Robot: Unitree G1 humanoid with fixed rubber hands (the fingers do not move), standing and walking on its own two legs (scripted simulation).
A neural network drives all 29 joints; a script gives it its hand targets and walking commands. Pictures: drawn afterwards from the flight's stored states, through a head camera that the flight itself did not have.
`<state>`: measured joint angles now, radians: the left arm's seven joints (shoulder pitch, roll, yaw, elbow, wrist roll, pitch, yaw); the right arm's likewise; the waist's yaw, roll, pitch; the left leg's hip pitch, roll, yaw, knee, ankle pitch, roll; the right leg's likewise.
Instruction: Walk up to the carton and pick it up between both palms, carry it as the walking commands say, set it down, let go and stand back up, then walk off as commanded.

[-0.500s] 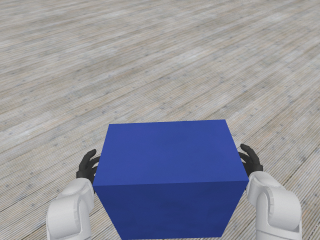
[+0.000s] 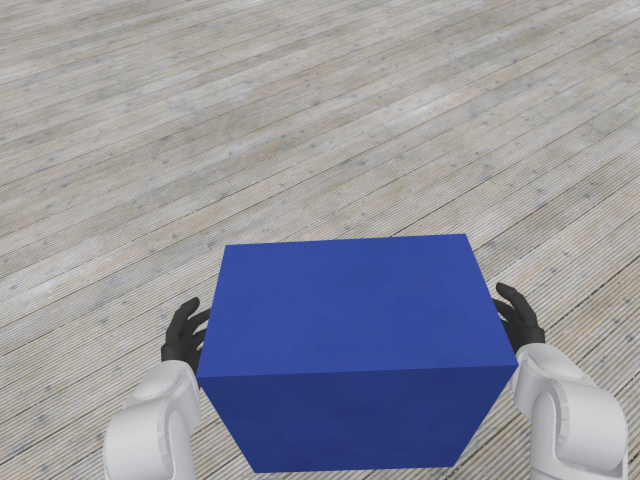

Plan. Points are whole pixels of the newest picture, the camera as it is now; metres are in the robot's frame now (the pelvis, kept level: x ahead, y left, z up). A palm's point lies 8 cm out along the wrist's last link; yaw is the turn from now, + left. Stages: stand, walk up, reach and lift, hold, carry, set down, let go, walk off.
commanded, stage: carry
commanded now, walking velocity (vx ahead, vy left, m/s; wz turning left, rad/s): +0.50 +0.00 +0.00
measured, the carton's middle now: (349, 365) +0.27 +0.00 -0.02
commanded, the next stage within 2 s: none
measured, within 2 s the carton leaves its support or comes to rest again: neither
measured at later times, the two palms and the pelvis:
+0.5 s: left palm (202, 177) +0.54 +0.22 +0.07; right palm (441, 174) +0.52 -0.15 +0.07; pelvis +0.29 +0.04 +0.00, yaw -3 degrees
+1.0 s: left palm (231, 120) +0.69 +0.19 +0.07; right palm (437, 107) +0.69 -0.18 +0.07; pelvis +0.44 +0.01 +0.00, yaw +0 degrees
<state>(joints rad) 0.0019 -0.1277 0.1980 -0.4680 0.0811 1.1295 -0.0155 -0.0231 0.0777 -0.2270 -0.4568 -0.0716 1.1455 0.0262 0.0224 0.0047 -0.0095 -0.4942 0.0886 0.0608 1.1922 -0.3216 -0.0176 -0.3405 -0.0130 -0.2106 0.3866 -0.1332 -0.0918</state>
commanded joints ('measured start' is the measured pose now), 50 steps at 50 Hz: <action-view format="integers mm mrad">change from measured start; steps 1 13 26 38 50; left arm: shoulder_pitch -397 -361 -445 -387 -410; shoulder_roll -688 -576 -701 -624 -661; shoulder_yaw -783 -758 -775 -761 -801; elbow -98 -83 -28 -59 -109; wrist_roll -392 -361 -347 -311 -356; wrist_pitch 3 42 13 44 26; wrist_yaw -186 -202 -176 -164 -169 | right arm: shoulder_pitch -385 -390 -431 -397 -406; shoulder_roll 715 681 757 646 698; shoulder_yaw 799 824 776 809 805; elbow -110 -97 -83 -113 -132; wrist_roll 348 339 386 358 365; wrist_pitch -17 26 -5 41 9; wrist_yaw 169 139 184 191 173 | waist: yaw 2 13 -14 -18 -10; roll -112 -213 109 -122 35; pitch -296 -144 -286 -334 -381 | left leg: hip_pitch -126 -4 485 267 470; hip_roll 29 -80 182 51 57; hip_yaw -13 208 39 48 99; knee -112 -623 -938 -584 -622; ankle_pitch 58 180 793 246 876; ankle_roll -8 25 85 -4 3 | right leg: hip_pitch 362 395 -7 328 217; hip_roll -315 -229 -64 -261 -108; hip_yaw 303 96 128 228 26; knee -214 -155 295 104 142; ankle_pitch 127 341 -202 853 530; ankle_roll -63 -13 102 -36 64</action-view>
